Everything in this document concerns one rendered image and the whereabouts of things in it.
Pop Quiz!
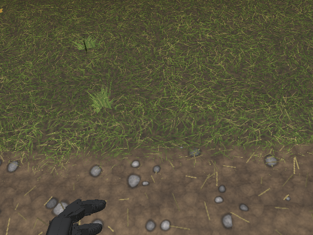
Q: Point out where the robot left hand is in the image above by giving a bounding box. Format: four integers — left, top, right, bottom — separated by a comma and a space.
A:
46, 199, 106, 235

